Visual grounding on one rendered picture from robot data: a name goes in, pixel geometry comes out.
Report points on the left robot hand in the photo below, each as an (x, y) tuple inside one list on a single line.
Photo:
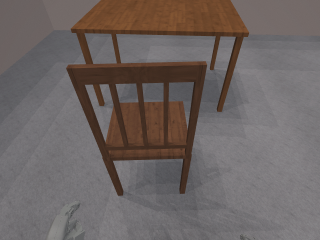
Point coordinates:
[(61, 227)]

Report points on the table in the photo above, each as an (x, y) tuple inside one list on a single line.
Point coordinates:
[(217, 18)]

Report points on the chair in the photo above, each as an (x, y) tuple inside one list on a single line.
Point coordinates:
[(142, 130)]

